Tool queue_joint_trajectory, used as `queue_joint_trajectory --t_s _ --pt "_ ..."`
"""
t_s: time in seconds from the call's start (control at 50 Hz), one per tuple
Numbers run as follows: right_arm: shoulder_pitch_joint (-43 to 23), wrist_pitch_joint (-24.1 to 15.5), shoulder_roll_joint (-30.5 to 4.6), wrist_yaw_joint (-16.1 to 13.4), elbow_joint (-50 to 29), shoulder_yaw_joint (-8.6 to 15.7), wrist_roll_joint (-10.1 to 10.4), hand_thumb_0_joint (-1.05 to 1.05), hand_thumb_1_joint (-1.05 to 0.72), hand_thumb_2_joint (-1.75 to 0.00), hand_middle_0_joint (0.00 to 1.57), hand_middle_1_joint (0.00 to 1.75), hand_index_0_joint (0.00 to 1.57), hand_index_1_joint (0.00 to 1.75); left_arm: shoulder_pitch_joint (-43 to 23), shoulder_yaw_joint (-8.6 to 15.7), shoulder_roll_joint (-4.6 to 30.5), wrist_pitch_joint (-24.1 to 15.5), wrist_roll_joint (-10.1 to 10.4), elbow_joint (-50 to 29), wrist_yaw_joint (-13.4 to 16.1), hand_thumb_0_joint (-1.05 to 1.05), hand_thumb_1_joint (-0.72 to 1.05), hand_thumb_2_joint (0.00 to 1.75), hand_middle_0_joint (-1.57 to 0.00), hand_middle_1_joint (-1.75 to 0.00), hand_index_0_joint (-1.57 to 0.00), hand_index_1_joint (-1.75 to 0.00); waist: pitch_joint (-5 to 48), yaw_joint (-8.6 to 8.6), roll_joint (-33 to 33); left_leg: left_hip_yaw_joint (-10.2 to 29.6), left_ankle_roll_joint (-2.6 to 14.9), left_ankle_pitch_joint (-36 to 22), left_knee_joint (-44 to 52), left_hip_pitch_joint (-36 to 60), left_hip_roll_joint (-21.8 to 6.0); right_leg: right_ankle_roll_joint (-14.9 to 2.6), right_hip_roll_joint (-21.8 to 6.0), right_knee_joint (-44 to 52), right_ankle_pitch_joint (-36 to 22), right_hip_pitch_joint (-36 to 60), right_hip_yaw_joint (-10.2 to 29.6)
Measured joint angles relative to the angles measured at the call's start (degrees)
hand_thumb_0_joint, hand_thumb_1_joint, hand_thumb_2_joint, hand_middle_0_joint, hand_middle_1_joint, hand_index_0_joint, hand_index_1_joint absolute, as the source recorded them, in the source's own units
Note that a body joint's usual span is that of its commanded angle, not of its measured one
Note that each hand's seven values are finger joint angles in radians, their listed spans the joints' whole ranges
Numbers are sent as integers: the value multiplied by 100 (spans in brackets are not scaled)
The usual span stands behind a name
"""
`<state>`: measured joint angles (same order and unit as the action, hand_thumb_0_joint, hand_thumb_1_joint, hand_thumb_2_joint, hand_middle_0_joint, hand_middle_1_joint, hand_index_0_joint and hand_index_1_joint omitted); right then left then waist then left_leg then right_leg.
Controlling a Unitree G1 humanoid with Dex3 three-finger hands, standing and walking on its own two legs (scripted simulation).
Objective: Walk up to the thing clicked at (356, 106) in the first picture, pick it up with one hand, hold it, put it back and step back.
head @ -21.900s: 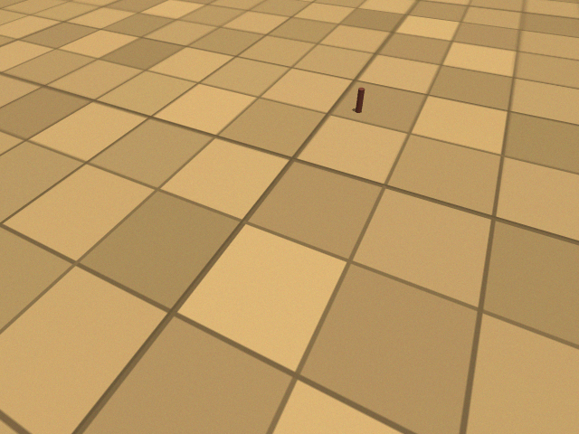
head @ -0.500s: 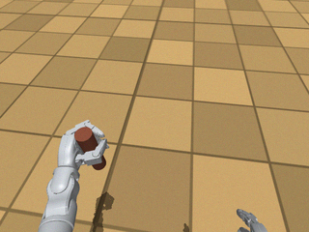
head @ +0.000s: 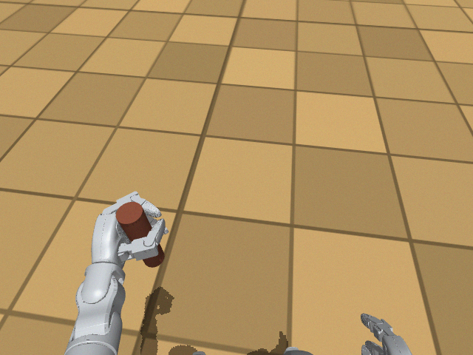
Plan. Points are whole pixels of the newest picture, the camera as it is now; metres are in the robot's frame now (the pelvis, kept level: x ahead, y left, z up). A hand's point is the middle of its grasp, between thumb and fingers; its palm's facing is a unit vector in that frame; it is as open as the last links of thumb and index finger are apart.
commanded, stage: crouch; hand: left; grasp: from the side
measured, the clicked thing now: (143, 237) +0.33 +0.18 +0.01
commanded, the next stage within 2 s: lower in 1.70 s
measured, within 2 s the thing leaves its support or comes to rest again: neither
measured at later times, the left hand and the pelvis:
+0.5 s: hand (171, 264) +0.36 +0.17 -0.20, palm faces -0.01 -1.00 -0.01, open 5.1 cm; pelvis -0.04 +0.00 -0.18, yaw -1 degrees
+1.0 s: hand (178, 282) +0.38 +0.19 -0.40, palm faces +0.06 -1.00 -0.02, open 5.1 cm; pelvis -0.08 +0.00 -0.35, yaw -2 degrees
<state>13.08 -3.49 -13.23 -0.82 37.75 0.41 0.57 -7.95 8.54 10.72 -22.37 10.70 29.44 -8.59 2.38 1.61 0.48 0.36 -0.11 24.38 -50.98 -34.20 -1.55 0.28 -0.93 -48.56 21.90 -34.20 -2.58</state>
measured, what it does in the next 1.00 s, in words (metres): lowers itself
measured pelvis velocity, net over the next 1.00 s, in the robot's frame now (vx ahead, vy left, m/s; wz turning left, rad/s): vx -0.08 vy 0.00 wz -0.04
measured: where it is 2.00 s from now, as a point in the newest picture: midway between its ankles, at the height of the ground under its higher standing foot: outside the picture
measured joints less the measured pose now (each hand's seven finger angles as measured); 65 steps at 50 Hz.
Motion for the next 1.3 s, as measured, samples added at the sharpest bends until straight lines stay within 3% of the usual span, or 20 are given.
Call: queue_joint_trajectory --t_s 0.12,0.26,0.4,0.54,0.66,0.82,0.96,1.3 --pt "-96 -95 -27 116 35 64 -102 1 -86 -90 20 30 20 30 -353 128 29 -596 -63 633 -112 3 22 110 -102 -114 -102 -115 79 45 -95 45 -3 228 -753 -950 8 -15 -22 -757 238 -942 -25" --pt "-121 -190 -158 234 38 85 -221 1 -87 -90 20 30 20 30 -948 335 188 -1429 -52 1533 -331 3 22 110 -101 -114 -102 -115 516 165 -129 110 -13 720 -2252 -2771 12 -12 -51 -2237 723 -2748 -46" --pt "-231 -130 -240 324 44 31 -306 1 -88 -90 20 30 20 30 -1472 477 351 -1868 -144 2051 -502 3 22 110 -101 -114 -102 -115 868 228 -79 130 8 1230 -3850 -4583 20 -13 -77 -3823 1208 -4573 -16" --pt "-448 -51 -198 442 153 -61 -394 1 -88 -90 20 30 20 30 -1965 733 367 -2057 -102 2458 -506 3 22 110 -101 -114 -102 -115 938 204 -25 141 24 1498 -5071 -5979 49 -24 -115 -5052 1472 -5981 15" --pt "-656 -33 -141 542 222 -121 -513 1 -88 -90 20 30 20 30 -2387 855 505 -2232 -288 2912 -485 3 22 110 -101 -114 -102 -115 831 243 -75 175 4 1583 -5962 -6959 67 -52 -136 -5947 1555 -6969 17" --pt "-815 5 -176 611 348 -232 -655 1 -89 -90 20 30 20 30 -2927 1269 770 -2460 -462 3434 -401 3 22 110 -101 -114 -102 -115 629 422 -164 264 -37 1613 -7011 -7993 81 -98 -148 -6959 1555 -7995 -26" --pt "-786 93 -252 645 466 -297 -732 1 -89 -91 20 30 20 30 -3276 1530 1116 -2476 -595 3841 -372 3 22 110 -101 -114 -102 -115 433 581 -197 336 -37 1593 -7719 -8592 93 -103 -152 -7611 1498 -8572 -63" --pt "-747 258 -375 744 460 -718 -927 0 -89 -90 20 30 20 30 -3530 1810 1689 -2501 -681 4057 -420 3 22 110 -102 -114 -103 -115 -89 925 -317 613 23 1603 -8733 -9333 103 -24 -122 -8352 1397 -9136 -279"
